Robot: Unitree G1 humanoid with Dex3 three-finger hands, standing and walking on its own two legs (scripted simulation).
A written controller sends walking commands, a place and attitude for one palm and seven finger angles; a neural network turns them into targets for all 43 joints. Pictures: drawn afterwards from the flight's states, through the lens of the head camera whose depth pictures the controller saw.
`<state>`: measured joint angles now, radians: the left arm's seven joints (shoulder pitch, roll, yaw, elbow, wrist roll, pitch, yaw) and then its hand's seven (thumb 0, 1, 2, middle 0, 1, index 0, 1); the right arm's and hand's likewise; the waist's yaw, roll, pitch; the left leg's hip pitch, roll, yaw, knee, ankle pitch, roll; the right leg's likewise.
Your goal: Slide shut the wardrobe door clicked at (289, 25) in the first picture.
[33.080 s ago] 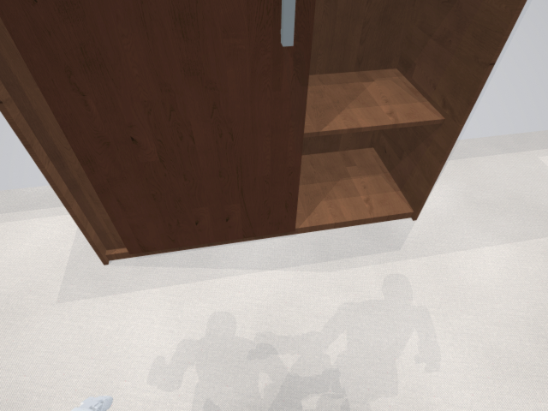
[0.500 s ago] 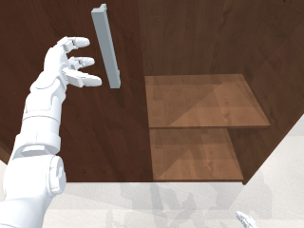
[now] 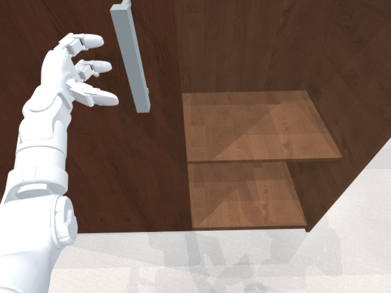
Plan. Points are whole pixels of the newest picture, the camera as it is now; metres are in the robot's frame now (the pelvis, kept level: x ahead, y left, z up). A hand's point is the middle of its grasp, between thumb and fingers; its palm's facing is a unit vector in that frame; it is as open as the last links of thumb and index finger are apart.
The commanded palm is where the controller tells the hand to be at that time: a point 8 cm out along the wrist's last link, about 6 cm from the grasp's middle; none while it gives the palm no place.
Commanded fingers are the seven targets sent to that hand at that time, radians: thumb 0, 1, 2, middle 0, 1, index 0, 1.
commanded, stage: move the hooked fingers beside the handle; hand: left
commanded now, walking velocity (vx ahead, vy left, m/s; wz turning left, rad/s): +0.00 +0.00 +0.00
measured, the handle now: (135, 60) +0.51 +0.12 +0.24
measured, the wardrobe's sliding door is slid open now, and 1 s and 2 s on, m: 0.60 0.60 0.60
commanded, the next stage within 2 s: feel for the door with the fingertips in 0.16 s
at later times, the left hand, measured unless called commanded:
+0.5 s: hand (104, 74) +0.47 +0.17 +0.23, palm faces +0.02 -1.00 -0.01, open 14.0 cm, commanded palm +0.45 +0.21 +0.23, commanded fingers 0.00 -0.50 0.30 -0.30 -1.20 -0.30 -1.20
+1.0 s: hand (121, 71) +0.47 +0.14 +0.24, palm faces +0.03 -1.00 +0.00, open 13.7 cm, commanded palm +0.45 +0.20 +0.23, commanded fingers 0.00 -0.50 0.30 -0.30 -1.20 -0.30 -1.20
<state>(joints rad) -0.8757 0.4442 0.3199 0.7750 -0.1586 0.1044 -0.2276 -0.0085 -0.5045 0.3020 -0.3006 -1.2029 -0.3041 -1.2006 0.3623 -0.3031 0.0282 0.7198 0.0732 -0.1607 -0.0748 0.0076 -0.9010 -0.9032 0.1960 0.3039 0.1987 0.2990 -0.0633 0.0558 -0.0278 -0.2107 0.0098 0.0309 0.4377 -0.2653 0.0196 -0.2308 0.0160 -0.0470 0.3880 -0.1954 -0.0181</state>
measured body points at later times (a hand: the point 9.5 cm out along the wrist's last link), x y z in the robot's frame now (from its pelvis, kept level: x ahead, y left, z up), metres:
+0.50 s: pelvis +0.01 +0.02 +0.00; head +0.03 +0.00 +0.45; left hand +0.46 +0.23 +0.24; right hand +0.13 -0.23 -0.11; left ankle -0.02 +0.11 -0.74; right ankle +0.00 -0.11 -0.74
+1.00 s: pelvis +0.00 +0.00 +0.00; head +0.01 -0.01 +0.45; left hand +0.46 +0.19 +0.24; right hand +0.08 -0.25 -0.12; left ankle -0.02 +0.10 -0.74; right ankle +0.00 -0.11 -0.74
